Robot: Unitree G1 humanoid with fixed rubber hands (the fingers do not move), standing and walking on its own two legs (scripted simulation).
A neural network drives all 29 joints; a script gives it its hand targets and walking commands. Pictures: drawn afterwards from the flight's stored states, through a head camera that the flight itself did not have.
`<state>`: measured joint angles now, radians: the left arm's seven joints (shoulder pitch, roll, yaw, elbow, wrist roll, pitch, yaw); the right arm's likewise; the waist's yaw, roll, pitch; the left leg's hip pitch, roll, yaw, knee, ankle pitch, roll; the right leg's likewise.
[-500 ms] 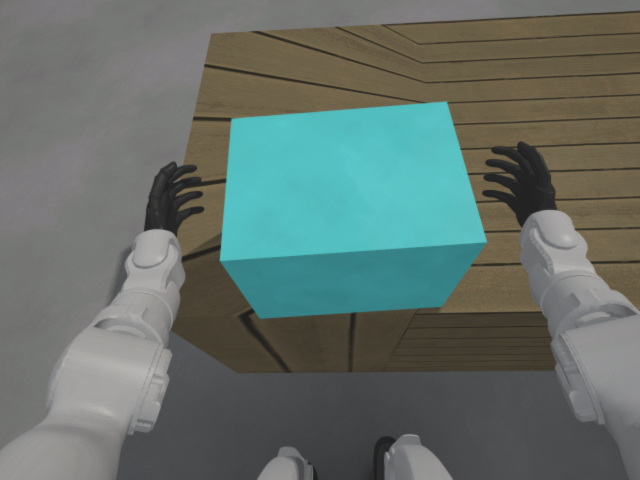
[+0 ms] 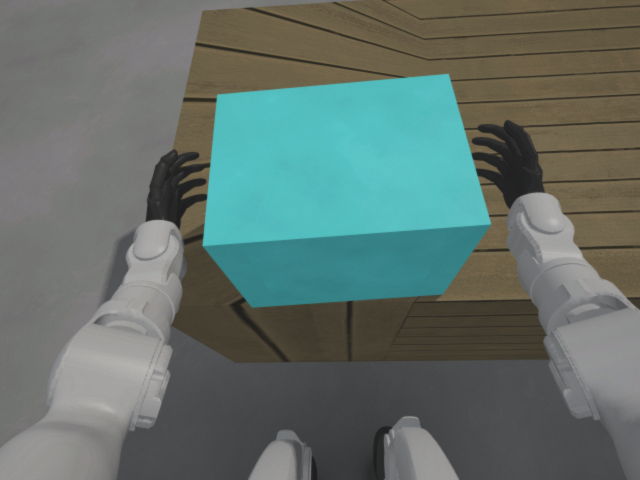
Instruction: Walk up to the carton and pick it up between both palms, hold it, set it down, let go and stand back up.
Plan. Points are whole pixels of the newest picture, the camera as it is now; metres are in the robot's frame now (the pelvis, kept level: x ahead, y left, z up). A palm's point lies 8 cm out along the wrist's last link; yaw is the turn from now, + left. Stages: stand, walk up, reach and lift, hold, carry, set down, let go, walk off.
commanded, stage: reach and lift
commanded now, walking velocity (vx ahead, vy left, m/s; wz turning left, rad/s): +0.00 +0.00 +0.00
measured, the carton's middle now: (339, 203) +0.47 +0.00 -0.01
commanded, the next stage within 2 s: none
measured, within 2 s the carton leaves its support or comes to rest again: neither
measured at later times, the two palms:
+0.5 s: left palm (192, 215) +0.44 +0.19 +0.02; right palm (497, 198) +0.45 -0.19 +0.01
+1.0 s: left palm (193, 217) +0.44 +0.19 +0.02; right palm (493, 198) +0.45 -0.19 +0.02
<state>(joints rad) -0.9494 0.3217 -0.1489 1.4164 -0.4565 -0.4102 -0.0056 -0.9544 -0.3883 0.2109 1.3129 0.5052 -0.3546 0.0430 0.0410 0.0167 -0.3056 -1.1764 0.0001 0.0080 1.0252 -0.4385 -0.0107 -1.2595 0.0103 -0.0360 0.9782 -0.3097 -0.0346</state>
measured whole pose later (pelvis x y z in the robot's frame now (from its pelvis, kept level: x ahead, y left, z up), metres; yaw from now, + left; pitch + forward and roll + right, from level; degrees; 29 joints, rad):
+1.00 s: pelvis +0.00 +0.01 +0.00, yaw +0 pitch +32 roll -1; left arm -0.96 0.20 -0.05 1.49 -0.33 -0.51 0.08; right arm -0.98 -0.25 0.01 1.40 0.26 -0.40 -0.03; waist 0.02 0.05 -0.30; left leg -1.15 0.00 -0.01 1.04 -0.44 -0.01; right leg -1.21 0.01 -0.06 0.96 -0.30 -0.03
